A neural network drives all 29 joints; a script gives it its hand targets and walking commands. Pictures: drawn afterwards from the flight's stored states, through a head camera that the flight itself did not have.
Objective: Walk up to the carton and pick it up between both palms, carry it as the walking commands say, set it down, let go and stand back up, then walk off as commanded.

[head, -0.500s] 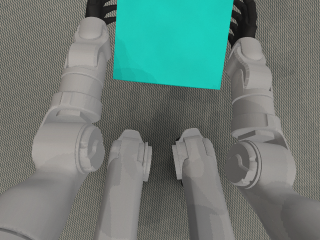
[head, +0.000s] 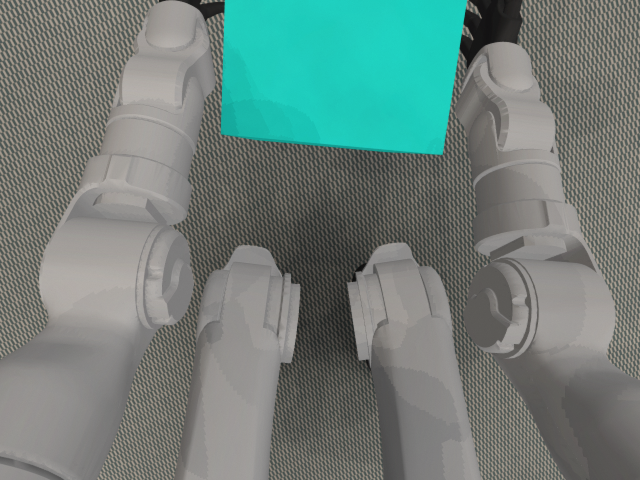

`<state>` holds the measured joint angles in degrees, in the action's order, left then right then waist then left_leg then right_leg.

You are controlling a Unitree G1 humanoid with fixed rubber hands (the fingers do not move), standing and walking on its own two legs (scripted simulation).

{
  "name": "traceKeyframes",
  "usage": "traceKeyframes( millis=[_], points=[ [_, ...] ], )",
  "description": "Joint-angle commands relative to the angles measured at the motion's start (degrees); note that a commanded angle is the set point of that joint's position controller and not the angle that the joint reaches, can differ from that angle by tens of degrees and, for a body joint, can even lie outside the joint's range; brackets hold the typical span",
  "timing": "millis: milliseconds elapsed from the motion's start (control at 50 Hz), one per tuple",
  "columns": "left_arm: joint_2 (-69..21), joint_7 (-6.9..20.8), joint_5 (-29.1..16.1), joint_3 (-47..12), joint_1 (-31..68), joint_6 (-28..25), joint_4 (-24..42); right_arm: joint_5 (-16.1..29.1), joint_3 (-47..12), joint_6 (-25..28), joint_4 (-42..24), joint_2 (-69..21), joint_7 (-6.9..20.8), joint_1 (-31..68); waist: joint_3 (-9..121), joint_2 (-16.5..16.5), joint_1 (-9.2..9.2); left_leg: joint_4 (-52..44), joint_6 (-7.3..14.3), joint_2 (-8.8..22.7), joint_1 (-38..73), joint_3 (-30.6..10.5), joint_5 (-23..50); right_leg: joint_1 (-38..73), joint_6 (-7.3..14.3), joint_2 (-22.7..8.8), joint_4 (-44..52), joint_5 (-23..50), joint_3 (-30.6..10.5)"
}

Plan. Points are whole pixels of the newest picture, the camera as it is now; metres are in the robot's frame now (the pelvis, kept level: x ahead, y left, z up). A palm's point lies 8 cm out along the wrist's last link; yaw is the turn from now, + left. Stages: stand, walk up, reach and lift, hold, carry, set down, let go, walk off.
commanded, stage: set down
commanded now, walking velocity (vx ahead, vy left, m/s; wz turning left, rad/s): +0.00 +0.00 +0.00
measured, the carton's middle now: (334, 51) +0.53 -0.02 -0.23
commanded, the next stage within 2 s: none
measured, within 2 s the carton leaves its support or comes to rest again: rests again in 0.56 s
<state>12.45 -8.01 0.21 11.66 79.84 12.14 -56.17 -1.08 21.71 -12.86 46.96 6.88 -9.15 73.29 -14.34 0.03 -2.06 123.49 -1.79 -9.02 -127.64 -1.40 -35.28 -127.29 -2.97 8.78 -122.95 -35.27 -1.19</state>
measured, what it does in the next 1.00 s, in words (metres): stands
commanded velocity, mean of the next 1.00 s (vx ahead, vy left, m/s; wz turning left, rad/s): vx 0.00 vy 0.00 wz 0.00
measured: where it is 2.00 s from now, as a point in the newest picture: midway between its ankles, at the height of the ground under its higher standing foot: (316, 340)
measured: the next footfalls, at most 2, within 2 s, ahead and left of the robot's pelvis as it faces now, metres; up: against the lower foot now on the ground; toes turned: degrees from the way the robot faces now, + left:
none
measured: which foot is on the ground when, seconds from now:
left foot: down 0.00-1.00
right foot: down 0.00-1.00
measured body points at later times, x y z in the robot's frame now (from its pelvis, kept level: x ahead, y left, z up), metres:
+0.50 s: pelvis +0.00 +0.00 -0.01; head +0.35 +0.00 +0.25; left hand +0.55 +0.13 -0.18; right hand +0.52 -0.16 -0.18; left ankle +0.10 +0.11 -0.35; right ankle +0.10 -0.11 -0.35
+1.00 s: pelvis -0.01 +0.00 -0.02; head +0.35 +0.00 +0.24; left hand +0.55 +0.13 -0.19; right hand +0.52 -0.16 -0.19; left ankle +0.10 +0.11 -0.35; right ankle +0.10 -0.11 -0.35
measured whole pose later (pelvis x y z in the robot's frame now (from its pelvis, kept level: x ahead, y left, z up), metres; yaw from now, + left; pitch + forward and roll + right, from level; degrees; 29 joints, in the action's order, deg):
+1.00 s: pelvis -0.01 +0.00 -0.02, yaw +0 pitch +34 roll -1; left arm 14.9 -6.3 -0.8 10.7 83.7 9.9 -63.7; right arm -1.2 21.3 -11.3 53.8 9.0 -6.5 77.1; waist -21.3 0.3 -2.1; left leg 129.0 -0.2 -6.9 -126.6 0.2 -35.9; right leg -126.0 -1.9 6.4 -128.2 -35.9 0.4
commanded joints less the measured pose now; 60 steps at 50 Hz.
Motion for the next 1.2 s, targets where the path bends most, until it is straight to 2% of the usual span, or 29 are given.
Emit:
traceKeyframes(
  millis=[0, 360, 760, 1180],
  points=[
    [-56.2, 14.4, -5.3, -19.7, 33.5, -2.4, 7.5, 6.3, -26.7, 2.0, -6.3, -52.1, 16.0, 41.4, 70.9, 1.1, -0.56, -7.6, 2.0, -0.4, 33.2, 2.7, 25.5, 34.1, 1.1, -0.1, 7.5, 27.9, 3.7],
    [-53.7, 15.3, -5.1, -17.5, 35.2, -3.2, 4.5, 5.1, -23.6, 2.8, -3.7, -49.4, 16.6, 42.7, 62.6, 1.2, -0.92, -6.6, 2.7, -0.2, 29.5, 1.7, 22.0, 29.3, 2.0, -0.4, 5.8, 23.3, 3.6],
    [-51.5, 15.6, -6.5, -17.9, 34.1, -4.6, 3.1, 6.0, -23.5, 4.0, -1.8, -47.4, 17.3, 41.3, 57.3, 1.1, -0.86, -4.2, 3.0, 0.1, 27.8, 1.2, 23.5, 28.1, 2.4, -0.9, 3.4, 24.8, 3.0],
    [-47.7, 17.6, -2.9, -13.0, 31.2, -3.9, -1.8, 2.7, -18.5, 3.2, 2.9, -45.0, 18.9, 38.3, 45.3, 1.4, -0.29, -4.1, 3.4, 0.8, 22.6, 1.1, 17.0, 22.9, 2.7, -1.4, 3.0, 18.3, 2.8]
  ],
)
